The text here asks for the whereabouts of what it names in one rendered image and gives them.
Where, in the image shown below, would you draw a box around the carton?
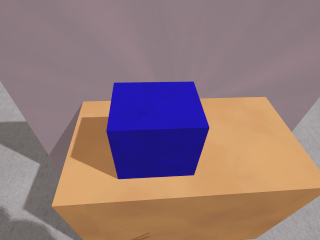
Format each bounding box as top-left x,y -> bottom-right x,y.
106,81 -> 210,180

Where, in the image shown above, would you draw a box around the pedestal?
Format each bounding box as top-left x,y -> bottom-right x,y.
52,97 -> 320,240

